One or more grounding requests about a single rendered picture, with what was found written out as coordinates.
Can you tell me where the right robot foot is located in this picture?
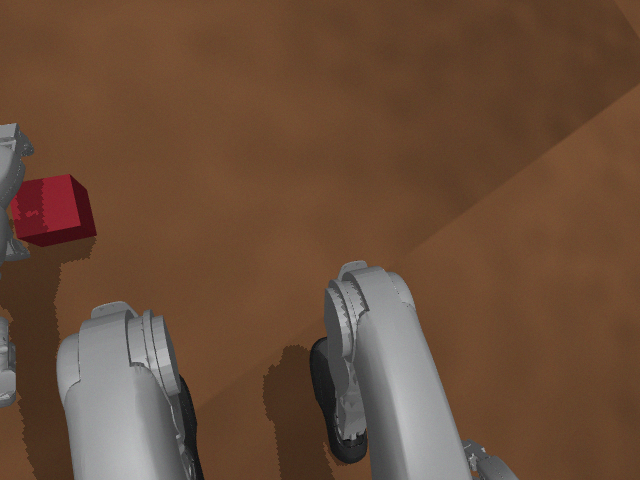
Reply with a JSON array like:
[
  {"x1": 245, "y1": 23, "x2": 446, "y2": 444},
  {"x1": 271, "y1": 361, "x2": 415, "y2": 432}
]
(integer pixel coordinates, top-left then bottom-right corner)
[{"x1": 310, "y1": 337, "x2": 368, "y2": 464}]

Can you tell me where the left robot foot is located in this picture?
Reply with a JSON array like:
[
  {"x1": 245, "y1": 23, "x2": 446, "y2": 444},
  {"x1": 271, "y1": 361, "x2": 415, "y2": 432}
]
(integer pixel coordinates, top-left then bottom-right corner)
[{"x1": 178, "y1": 374, "x2": 204, "y2": 480}]

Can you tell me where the left robot arm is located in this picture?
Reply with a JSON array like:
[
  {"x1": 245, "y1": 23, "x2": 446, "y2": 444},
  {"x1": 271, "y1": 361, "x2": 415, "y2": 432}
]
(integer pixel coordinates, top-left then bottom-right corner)
[{"x1": 0, "y1": 206, "x2": 16, "y2": 408}]

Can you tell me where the cube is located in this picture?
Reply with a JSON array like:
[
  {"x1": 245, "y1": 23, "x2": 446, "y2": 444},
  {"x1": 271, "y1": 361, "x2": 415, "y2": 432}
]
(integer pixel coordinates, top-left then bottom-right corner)
[{"x1": 10, "y1": 174, "x2": 97, "y2": 247}]

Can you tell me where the left robot hand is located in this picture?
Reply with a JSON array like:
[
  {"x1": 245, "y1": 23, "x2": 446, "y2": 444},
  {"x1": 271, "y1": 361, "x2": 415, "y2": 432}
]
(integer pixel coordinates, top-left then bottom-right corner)
[{"x1": 0, "y1": 123, "x2": 34, "y2": 261}]

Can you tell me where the right robot hand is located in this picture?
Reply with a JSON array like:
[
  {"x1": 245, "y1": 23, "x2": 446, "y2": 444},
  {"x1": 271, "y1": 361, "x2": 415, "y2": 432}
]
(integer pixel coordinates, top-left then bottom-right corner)
[{"x1": 461, "y1": 439, "x2": 519, "y2": 480}]

